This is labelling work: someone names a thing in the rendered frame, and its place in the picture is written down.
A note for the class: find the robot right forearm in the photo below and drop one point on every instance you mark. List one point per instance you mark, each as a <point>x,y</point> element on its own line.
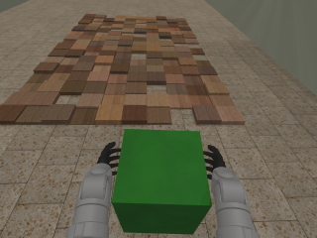
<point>232,208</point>

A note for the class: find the carton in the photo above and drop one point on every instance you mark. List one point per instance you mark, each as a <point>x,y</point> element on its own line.
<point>161,185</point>

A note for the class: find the left robot hand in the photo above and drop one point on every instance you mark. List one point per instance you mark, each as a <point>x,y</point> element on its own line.
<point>105,156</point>

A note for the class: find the right robot hand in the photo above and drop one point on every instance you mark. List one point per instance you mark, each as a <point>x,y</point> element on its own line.
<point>217,161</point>

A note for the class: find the robot left forearm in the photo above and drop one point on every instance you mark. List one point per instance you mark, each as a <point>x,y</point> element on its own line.
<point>90,219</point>

